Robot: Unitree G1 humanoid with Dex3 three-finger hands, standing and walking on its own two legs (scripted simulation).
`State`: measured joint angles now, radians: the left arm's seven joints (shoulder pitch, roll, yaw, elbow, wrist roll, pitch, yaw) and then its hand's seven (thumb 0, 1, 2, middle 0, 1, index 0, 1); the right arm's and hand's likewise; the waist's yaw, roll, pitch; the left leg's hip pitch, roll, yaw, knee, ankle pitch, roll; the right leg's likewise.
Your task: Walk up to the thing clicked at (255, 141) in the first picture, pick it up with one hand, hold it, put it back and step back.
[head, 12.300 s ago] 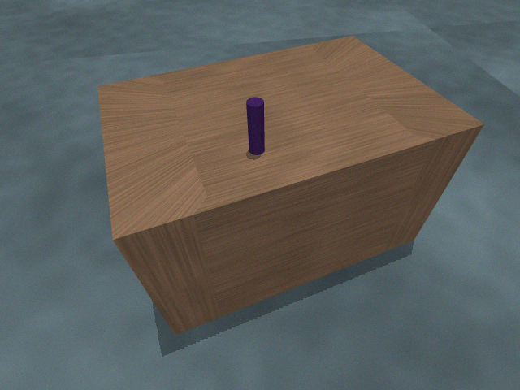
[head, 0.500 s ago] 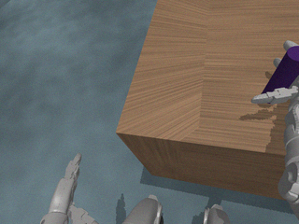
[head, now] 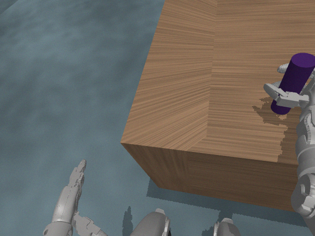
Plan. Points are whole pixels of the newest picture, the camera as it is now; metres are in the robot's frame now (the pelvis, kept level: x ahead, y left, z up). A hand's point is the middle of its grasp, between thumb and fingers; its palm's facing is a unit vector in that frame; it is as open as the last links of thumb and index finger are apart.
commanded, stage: settle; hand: right
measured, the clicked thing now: (290, 87) +0.50 -0.20 +0.05
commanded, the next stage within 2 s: lift in 1.02 s
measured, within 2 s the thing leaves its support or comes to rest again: leaves its support in 0.22 s
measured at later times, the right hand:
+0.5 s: hand (294, 73) +0.51 -0.20 +0.09, palm faces +0.12 +0.99 +0.01, open 6.0 cm
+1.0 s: hand (297, 61) +0.52 -0.19 +0.12, palm faces +0.12 +0.99 +0.02, open 6.0 cm
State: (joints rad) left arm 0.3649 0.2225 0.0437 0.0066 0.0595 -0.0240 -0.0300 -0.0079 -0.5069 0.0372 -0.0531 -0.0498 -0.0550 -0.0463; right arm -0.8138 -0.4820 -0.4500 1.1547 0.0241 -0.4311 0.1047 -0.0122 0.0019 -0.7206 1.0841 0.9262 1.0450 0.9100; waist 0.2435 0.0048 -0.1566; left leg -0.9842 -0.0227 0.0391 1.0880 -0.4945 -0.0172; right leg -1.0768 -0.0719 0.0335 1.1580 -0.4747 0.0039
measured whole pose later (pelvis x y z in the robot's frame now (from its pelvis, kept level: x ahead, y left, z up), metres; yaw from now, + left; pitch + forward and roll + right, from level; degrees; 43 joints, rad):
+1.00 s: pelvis +0.01 +0.00 +0.03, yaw +0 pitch +19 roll +3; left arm 0.33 0.23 0.04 0.16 0.02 -0.03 -0.01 -0.01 -0.52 0.05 -0.06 -0.05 -0.06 -0.06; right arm -0.85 -0.46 -0.41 1.11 0.05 -0.31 0.12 -0.01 -0.07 -1.13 0.99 1.13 0.96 1.13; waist 0.20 0.00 -0.14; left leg -0.81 -0.01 0.02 0.93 -0.45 -0.02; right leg -0.89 -0.06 0.01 0.99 -0.43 0.00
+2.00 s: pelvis +0.02 +0.01 +0.07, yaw -1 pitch +4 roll +0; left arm 0.34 0.22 0.08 0.37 -0.04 -0.05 0.05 -0.01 -0.51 0.04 -0.05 -0.05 -0.05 -0.05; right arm -0.46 -0.26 -0.24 0.50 0.17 -0.03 0.09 -0.01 -0.08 -1.12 0.98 1.12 0.96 1.13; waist 0.03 -0.02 -0.09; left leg -0.39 0.02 0.00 0.68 -0.36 -0.02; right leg -0.44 -0.03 -0.02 0.67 -0.31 0.01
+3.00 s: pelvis +0.02 +0.01 +0.09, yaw -2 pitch -1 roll +0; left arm 0.23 0.22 0.10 0.64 -0.03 -0.13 0.06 -0.01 -0.53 0.05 -0.05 -0.05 -0.04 -0.05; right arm -0.27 -0.23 -0.24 0.08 0.20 0.24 0.09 -0.01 -0.08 -1.13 0.99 1.12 0.96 1.13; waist 0.00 -0.04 -0.04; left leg -0.18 0.02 0.02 0.49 -0.29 -0.01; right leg -0.23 -0.02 -0.01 0.49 -0.23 0.01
